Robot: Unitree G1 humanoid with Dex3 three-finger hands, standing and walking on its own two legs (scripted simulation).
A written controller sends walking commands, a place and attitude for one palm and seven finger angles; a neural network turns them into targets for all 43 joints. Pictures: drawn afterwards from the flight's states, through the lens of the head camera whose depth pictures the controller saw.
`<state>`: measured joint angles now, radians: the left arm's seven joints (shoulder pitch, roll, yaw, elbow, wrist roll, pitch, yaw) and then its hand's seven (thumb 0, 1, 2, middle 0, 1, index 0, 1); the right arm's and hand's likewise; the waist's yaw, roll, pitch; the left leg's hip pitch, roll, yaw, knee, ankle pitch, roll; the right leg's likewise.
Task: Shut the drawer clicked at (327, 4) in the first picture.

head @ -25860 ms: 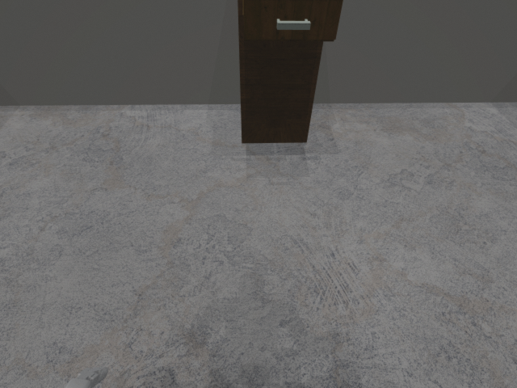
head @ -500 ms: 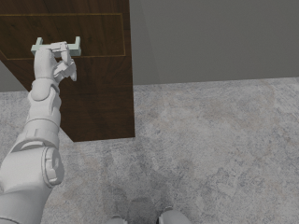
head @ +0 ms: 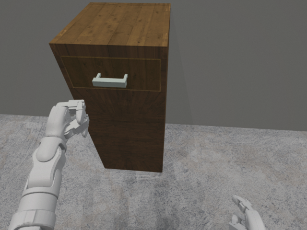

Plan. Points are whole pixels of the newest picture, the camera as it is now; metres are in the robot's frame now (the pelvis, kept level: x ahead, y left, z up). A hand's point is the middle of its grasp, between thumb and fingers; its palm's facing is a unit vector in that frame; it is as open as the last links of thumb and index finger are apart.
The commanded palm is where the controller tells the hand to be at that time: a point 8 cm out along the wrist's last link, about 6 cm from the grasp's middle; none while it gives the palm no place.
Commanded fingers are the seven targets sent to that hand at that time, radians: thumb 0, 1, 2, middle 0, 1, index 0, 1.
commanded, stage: draw the hand back to the body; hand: left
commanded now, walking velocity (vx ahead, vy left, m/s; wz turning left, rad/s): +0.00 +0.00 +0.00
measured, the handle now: (111, 79) +0.62 +0.19 +0.06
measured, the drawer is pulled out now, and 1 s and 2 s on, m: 0.00 0.00 0.00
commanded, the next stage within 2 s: step back with the hand held close in 0.80 s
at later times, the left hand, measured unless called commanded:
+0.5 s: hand (34, 165) +0.20 +0.23 +0.17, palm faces +0.35 -0.88 -0.32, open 3.3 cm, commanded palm +0.15 +0.28 +0.18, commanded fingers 0.00 0.90 0.90 -1.40 -1.60 -1.40 -1.60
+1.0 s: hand (9, 173) +0.18 +0.25 +0.19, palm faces +0.42 -0.82 -0.39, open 3.3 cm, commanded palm +0.12 +0.29 +0.19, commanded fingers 0.00 0.90 0.90 -1.40 -1.60 -1.40 -1.60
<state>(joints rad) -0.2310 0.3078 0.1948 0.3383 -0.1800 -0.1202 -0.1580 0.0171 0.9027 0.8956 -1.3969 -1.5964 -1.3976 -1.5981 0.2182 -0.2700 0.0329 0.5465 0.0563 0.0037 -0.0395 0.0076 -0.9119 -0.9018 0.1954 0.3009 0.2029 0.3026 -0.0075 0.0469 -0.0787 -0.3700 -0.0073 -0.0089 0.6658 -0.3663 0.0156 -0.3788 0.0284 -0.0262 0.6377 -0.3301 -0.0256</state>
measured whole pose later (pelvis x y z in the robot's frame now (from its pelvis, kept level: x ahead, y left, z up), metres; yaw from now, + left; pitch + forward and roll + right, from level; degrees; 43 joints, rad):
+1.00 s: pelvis +0.00 +0.01 +0.02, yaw +1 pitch -4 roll -1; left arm 0.50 0.33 0.31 -0.45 -0.06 -0.13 0.10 0.02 0.89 0.89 -1.40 -1.60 -1.40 -1.60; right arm 0.20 -0.22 0.05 0.61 0.00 -0.08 -0.07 0.01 -0.91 -0.90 0.20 0.30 0.21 0.30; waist 0.05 0.07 0.02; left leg -0.11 -0.02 -0.02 0.44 -0.26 0.03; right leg -0.09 0.02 -0.03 0.37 -0.21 -0.01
